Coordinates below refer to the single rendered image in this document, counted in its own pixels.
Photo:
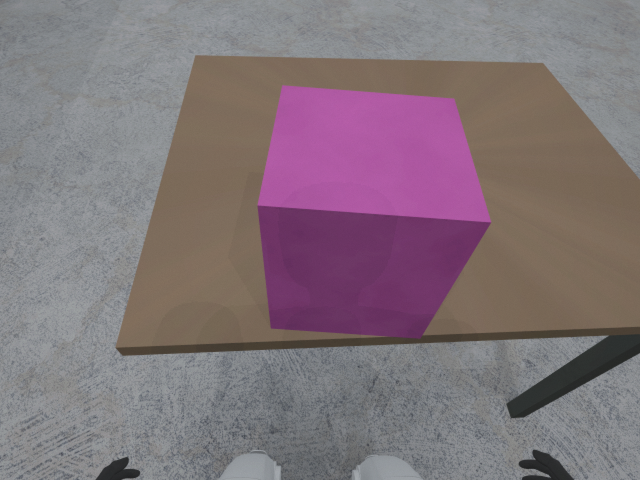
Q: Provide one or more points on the carton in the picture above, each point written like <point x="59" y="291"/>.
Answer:
<point x="369" y="209"/>

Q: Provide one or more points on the left robot thigh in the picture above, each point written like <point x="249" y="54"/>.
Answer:
<point x="252" y="466"/>

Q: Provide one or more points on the right robot thigh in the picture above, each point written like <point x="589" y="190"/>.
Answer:
<point x="384" y="468"/>

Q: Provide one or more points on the table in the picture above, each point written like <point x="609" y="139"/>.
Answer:
<point x="561" y="257"/>

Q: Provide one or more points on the left robot hand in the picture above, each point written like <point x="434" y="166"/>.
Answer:
<point x="116" y="471"/>

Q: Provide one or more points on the right robot hand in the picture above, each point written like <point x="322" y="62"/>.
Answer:
<point x="547" y="464"/>

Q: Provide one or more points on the robot thigh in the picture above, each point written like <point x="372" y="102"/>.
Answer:
<point x="252" y="466"/>
<point x="384" y="468"/>

